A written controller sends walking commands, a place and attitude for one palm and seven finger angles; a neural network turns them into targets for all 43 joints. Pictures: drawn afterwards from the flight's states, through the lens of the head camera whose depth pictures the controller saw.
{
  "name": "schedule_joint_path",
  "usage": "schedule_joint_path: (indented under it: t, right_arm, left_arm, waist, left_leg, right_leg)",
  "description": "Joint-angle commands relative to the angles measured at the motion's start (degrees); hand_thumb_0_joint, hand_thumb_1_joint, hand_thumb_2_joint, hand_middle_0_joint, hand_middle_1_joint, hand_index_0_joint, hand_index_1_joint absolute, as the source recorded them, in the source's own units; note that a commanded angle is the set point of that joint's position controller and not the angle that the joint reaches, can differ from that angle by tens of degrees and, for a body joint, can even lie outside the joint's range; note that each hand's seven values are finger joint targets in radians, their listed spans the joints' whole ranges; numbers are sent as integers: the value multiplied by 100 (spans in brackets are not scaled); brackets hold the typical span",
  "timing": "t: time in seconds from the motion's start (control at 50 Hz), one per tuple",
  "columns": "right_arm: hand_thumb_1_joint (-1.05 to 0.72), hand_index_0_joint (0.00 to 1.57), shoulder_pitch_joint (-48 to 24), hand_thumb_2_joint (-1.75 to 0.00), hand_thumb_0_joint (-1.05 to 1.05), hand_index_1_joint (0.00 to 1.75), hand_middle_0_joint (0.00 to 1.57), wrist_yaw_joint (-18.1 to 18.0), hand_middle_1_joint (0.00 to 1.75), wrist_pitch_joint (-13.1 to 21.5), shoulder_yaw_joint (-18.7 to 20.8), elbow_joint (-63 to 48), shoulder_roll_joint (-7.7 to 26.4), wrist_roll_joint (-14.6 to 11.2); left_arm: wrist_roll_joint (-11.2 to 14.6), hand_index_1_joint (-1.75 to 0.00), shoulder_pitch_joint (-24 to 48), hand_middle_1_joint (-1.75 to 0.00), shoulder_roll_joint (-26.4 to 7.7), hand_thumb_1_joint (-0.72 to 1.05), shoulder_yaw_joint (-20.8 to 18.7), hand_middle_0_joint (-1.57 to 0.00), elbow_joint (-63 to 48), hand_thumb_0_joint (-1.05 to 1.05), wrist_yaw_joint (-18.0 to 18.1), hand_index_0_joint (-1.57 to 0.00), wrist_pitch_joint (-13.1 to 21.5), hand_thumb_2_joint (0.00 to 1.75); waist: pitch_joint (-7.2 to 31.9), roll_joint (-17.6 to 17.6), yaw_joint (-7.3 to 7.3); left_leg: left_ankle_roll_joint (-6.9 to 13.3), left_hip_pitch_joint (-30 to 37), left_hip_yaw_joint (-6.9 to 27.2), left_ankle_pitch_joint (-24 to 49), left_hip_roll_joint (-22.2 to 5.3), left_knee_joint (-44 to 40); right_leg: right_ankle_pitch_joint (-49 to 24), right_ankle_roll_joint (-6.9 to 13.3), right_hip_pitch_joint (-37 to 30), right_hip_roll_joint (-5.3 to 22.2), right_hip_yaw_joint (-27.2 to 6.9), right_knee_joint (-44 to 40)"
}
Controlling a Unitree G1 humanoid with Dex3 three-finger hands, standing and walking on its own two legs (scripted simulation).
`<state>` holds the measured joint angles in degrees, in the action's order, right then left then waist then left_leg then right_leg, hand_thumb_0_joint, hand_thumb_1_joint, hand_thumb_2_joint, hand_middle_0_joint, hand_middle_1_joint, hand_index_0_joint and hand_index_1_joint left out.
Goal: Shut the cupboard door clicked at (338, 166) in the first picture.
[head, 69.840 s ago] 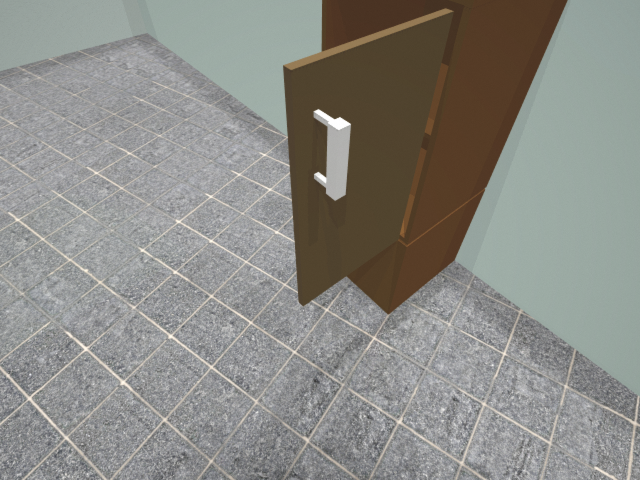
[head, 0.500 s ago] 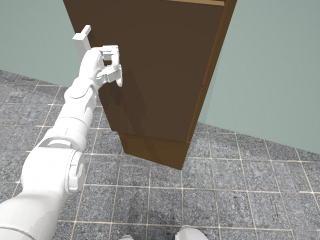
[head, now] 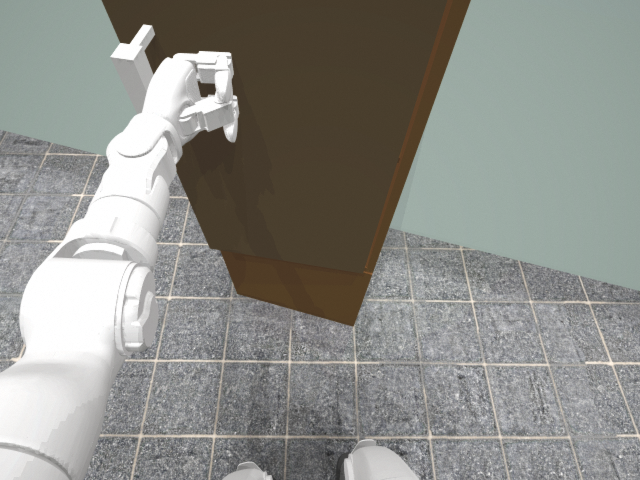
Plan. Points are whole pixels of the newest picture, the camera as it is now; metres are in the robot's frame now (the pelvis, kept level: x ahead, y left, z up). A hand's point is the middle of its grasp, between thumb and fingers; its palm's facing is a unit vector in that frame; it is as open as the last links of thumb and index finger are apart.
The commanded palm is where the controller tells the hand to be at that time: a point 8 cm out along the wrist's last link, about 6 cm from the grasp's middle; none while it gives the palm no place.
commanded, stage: push the door shut along its arc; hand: left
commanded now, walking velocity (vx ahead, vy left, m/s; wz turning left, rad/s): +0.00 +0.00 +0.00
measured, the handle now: (156, 93) +0.56 +0.14 +0.14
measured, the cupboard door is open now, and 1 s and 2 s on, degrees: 6 0 0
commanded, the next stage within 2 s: pull the fist back off the door in 0.50 s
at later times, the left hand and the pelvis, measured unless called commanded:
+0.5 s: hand (250, 100) +0.53 +0.03 +0.14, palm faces -0.42 -0.91 -0.03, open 3.3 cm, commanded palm +0.58 +0.05 +0.14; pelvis -0.01 +0.00 -0.01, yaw +2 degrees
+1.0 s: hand (265, 96) +0.54 +0.01 +0.14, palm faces +0.06 -1.00 -0.06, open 3.2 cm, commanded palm +0.52 +0.05 +0.14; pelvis -0.02 +0.00 -0.01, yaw +0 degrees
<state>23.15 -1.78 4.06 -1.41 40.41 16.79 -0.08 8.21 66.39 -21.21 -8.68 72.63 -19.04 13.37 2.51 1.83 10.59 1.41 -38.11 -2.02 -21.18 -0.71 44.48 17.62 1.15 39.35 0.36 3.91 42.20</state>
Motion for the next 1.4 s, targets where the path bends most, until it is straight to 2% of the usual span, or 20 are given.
schedule_joint_path:
  t: [0.0, 0.04, 0.06, 0.12, 0.34, 0.42, 0.54, 0.58, 0.6, 0.64, 0.68, 0.74, 0.78, 0.82, 0.92, 1.02, 1.16, 1.2, 1.26, 1.38]
  right_arm:
    - [-90, 20, 865, -90, 0, 30, 20, -113, 30, 177, 359, -183, 970, 5]
    - [-90, 20, 891, -90, 0, 30, 20, -114, 30, 209, 359, -158, 972, 26]
    - [-90, 20, 893, -90, 0, 30, 20, -116, 30, 211, 378, -107, 1015, 48]
    - [-90, 20, 866, -90, 0, 30, 20, -108, 30, 217, 362, -51, 1024, 43]
    - [-90, 20, 1035, -90, 0, 30, 20, -127, 30, 267, 391, 143, 1015, 113]
    - [-90, 20, 1004, -90, 0, 30, 20, -120, 30, 276, 369, 205, 1001, 96]
    - [-90, 20, 1101, -90, 0, 30, 20, -141, 30, 364, 337, 175, 1023, 97]
    - [-90, 20, 1008, -90, 0, 30, 20, -128, 30, 385, 331, 192, 997, 88]
    - [-90, 20, 1143, -90, 0, 30, 20, -56, 30, 454, 273, 68, 846, 169]
    - [-90, 20, 1268, -90, 0, 30, 20, 148, 30, 483, 294, 37, 825, 275]
    - [-90, 20, 1240, -90, 0, 30, 20, 327, 30, 464, 326, 32, 795, 412]
    - [-90, 20, 1313, -90, 0, 30, 20, 553, 30, 469, 382, 33, 770, 633]
    - [-90, 20, 1323, -90, 0, 30, 20, 648, 30, 409, 441, 40, 798, 665]
    - [-90, 20, 1300, -90, 0, 30, 20, 670, 30, 358, 472, -27, 821, 633]
    - [-90, 20, 1227, -90, 0, 30, 20, 540, 30, 217, 464, -149, 850, 451]
    - [-90, 20, 1171, -90, 0, 30, 20, 516, 30, 203, 456, -238, 795, 388]
    - [-90, 20, 1071, -90, 0, 30, 20, 584, 30, 65, 530, -416, 671, 370]
    - [-90, 20, 948, -90, 0, 30, 20, 605, 30, 2, 555, -530, 612, 356]
    - [-90, 20, 768, -90, 0, 30, 20, 550, 30, -78, 585, -656, 576, 293]
    - [-90, 20, 282, -90, 0, 30, 20, 446, 30, -72, 573, -807, 409, 171]
  left_arm:
    - [78, -150, 3877, -150, -427, 90, 124, -130, -1164, 0, -49, -130, 298, 90]
    - [131, -150, 4016, -150, -196, 90, 236, -130, -1161, 0, -51, -130, 304, 90]
    - [102, -150, 4143, -150, -418, 90, 117, -130, -1225, 0, -52, -130, 322, 90]
    - [88, -150, 4220, -150, -175, 90, 285, -130, -876, 0, -65, -130, 236, 90]
    - [7, -150, 5011, -150, 303, 90, 614, -130, -1007, 0, -6, -130, 166, 90]
    - [8, -150, 4950, -150, 309, 90, 624, -130, -807, 0, 76, -130, 51, 90]
    - [42, -150, 5032, -150, 95, 90, 496, -130, -949, 0, 62, -130, 102, 90]
    - [59, -150, 5025, -150, 242, 90, 597, -130, -856, 0, 34, -130, 82, 90]
    - [376, -150, 5216, -150, 38, 90, -563, -130, -822, 0, 1276, -130, 4, 90]
    - [64, -150, 4749, -150, 319, 90, -544, -130, -687, 0, 2445, -130, -2, 90]
    - [-226, -150, 4793, -150, 639, 90, -560, -130, -723, 0, 3335, -130, 156, 90]
    - [-1055, -150, 5037, -150, 513, 90, -499, -130, -953, 0, 4292, -130, 660, 90]
    - [-1563, -150, 5040, -150, 389, 90, -228, -130, -812, 0, 4312, -130, 878, 90]
    - [-1696, -150, 4995, -150, 389, 90, -33, -130, -747, 0, 4158, -130, 952, 90]
    - [-1145, -150, 4594, -150, 326, 90, -118, -130, -649, 0, 3584, -130, 724, 90]
    - [-682, -150, 3749, -150, 709, 90, -128, -130, -771, 0, 3369, -130, 751, 90]
    - [-808, -150, 2233, -150, 681, 90, -333, -130, -1534, 0, 3505, -130, 1036, 90]
    - [-846, -150, 1917, -150, 972, 90, -127, -130, -1914, 0, 3547, -130, 1003, 90]
    - [-799, -150, 1497, -150, 871, 90, -218, -130, -2666, 0, 3621, -130, 931, 90]
    - [-682, -150, 594, -150, 1510, 90, 412, -130, -3945, 0, 3534, -130, 629, 90]
  waist:
    - [2517, 161, 575]
    - [2570, 221, 657]
    - [2738, 240, 640]
    - [2481, 120, 768]
    - [2920, 457, 1013]
    - [2652, 388, 1018]
    - [2780, 510, 1009]
    - [2715, 486, 1026]
    - [2713, 777, 748]
    - [2583, 89, 815]
    - [2514, -33, 847]
    - [2799, 236, 845]
    - [2898, 304, 908]
    - [2921, 475, 874]
    - [2984, -5, 720]
    - [2789, -215, 446]
    - [2854, -162, -102]
    - [2776, -173, -179]
    - [2903, -348, -340]
    - [2739, -419, -479]
  left_leg:
    - [68, 1717, 473, 1479, 138, -306]
    - [86, 1945, 527, 1672, 131, -238]
    - [62, 1999, 563, 1746, 113, -194]
    - [68, 1824, 600, 1450, 101, -146]
    - [99, 2226, 767, 1809, 64, 86]
    - [77, 1972, 732, 1365, 62, 28]
    - [104, 1986, 688, 1309, 101, 0]
    - [81, 2025, 718, 1279, 78, -16]
    - [-74, 1450, 771, 919, 20, -55]
    - [-70, 1118, 823, 528, 3, -205]
    - [-62, 904, 697, 353, 30, -189]
    - [-69, 902, 644, 545, 84, -32]
    - [-63, 904, 628, 502, 82, 43]
    - [-58, 979, 582, 430, 101, -9]
    - [-11, 956, 499, 321, 129, -265]
    - [-25, 1033, 406, 556, 124, -423]
    - [-60, 1320, 157, 1539, 137, -506]
    - [-46, 1393, 66, 1726, 144, -548]
    - [-22, 1552, -14, 1975, 144, -622]
    - [-18, 1950, -94, 2415, 108, -784]
  right_leg:
    - [-1451, 11, -441, -205, -218, -410]
    - [-1439, 26, -204, -221, -145, -346]
    - [-1462, 20, -177, -213, -166, -314]
    - [-1172, 13, 122, -216, -143, -308]
    - [-1087, 37, 783, -258, -5, -53]
    - [-828, 33, 847, -259, -18, -125]
    - [-810, 55, 693, -264, 14, -131]
    - [-781, 43, 800, -276, 9, -129]
    - [-655, -34, 555, -221, -97, -242]
    - [-467, -120, 353, -238, -5, -238]
    - [-355, -170, 394, -214, -43, -278]
    - [-413, -152, 511, -186, -46, -89]
    - [-351, -116, 603, -150, -104, -29]
    - [-341, -71, 496, -146, -159, -74]
    - [-462, -70, -235, -172, -215, -345]
    - [-680, -49, -590, -220, -177, -490]
    - [-1652, 7, -1241, -239, -135, -401]
    - [-1920, 5, -1423, -248, -149, -440]
    - [-2304, 5, -1878, -254, -189, -480]
    - [-2875, -5, -2317, -231, -202, -594]
